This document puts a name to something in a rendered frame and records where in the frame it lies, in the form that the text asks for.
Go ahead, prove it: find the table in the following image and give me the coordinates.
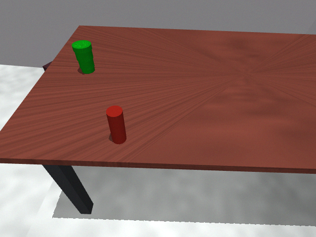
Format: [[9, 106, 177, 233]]
[[0, 25, 316, 214]]

